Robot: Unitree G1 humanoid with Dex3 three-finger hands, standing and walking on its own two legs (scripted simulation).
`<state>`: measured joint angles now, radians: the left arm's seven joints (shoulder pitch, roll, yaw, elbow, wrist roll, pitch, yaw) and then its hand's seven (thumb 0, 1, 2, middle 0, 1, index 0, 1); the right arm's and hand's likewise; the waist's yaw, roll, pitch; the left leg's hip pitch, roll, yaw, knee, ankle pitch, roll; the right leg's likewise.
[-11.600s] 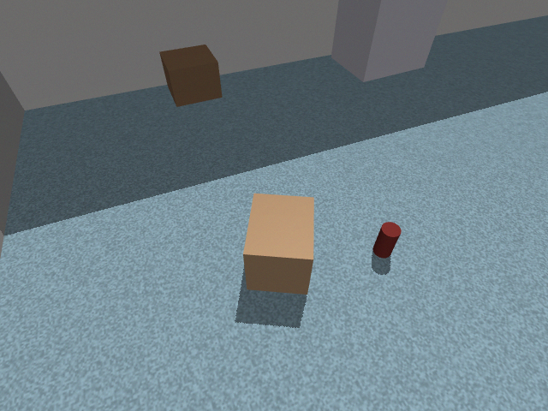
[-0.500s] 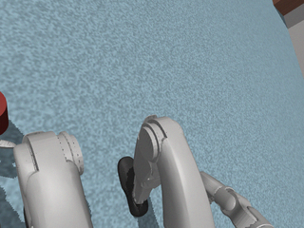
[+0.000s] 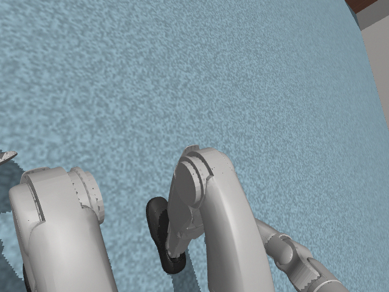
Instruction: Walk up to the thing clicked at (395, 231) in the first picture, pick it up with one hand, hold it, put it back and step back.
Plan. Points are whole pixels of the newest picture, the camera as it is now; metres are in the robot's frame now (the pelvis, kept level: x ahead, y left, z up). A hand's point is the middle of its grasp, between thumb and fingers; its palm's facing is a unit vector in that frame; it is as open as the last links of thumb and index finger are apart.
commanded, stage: close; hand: left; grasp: from the side
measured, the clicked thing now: out of the picture +0.41 +0.27 -0.20
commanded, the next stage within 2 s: settle in 0.30 s
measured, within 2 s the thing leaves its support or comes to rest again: leaves its support in 0.74 s
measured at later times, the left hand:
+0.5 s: hand out of the picture +0.41 +0.28 -0.16, palm faces +0.37 -0.93 +0.01, open 11.1 cm
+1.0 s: hand out of the picture +0.37 +0.30 -0.11, palm faces +0.35 -0.93 -0.06, open 11.3 cm
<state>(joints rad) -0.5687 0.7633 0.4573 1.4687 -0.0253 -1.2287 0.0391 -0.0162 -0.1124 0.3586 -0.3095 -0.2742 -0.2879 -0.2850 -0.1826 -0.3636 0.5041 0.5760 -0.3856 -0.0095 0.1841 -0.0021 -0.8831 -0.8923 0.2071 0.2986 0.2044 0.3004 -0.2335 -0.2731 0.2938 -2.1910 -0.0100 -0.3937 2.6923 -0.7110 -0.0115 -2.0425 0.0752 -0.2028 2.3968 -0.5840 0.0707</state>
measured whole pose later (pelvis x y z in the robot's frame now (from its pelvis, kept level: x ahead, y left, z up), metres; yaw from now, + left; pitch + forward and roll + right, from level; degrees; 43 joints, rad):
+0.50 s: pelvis +0.00 +0.00 +0.00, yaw +0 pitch +10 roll -19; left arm -0.59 0.78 0.49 1.44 -0.02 -1.22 0.06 0.01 -0.23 0.75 -0.68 -0.81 -0.57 -0.80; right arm -0.16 -0.37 0.49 0.57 -0.38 0.01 0.19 0.00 -0.89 -0.89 0.21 0.30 0.20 0.30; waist -0.24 -0.28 0.29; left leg -2.19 0.00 -0.40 2.69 -0.71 -0.01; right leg -2.05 0.08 -0.21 2.39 -0.58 0.06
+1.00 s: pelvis +0.01 -0.01 +0.03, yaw +3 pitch +18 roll -16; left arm -0.40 0.60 0.39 0.96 -0.06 -0.88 0.01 0.03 -0.42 0.98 -0.69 -0.96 -0.59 -0.94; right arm -0.07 -0.31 0.31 0.63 -0.27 0.02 0.18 0.00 -0.91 -0.90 0.21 0.30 0.20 0.30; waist -0.15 -0.18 0.15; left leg -2.21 -0.01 -0.31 2.57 -0.71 -0.02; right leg -2.07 0.02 -0.16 2.35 -0.63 0.05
